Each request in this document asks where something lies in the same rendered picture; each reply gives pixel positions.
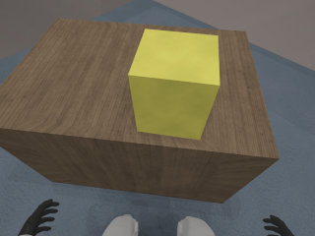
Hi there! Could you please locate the left robot thigh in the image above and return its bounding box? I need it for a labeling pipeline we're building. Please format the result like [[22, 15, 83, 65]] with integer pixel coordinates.
[[102, 215, 139, 236]]

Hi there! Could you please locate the robot thigh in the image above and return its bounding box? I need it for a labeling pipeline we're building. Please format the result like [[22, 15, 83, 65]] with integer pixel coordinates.
[[177, 216, 215, 236], [102, 215, 139, 236]]

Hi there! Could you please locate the right robot thigh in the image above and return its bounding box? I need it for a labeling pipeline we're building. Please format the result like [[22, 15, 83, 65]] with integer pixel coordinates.
[[177, 216, 215, 236]]

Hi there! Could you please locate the carton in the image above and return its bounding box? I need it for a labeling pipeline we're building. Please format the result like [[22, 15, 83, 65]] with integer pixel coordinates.
[[128, 29, 221, 141]]

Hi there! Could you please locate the pedestal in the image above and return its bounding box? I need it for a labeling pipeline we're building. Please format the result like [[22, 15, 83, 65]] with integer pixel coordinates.
[[0, 18, 280, 204]]

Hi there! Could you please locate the right robot hand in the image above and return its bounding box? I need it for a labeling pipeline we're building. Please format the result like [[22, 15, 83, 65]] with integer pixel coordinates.
[[263, 215, 294, 236]]

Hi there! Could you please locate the left robot hand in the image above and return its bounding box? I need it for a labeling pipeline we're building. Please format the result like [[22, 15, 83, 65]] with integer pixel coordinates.
[[18, 199, 60, 236]]

